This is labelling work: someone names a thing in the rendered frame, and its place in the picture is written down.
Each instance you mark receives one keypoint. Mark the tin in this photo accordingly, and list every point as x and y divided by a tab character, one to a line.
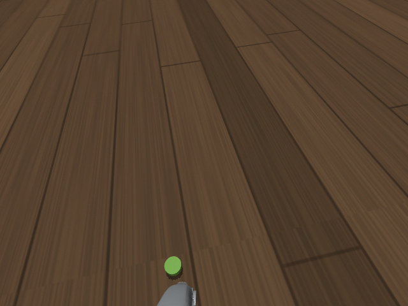
173	266

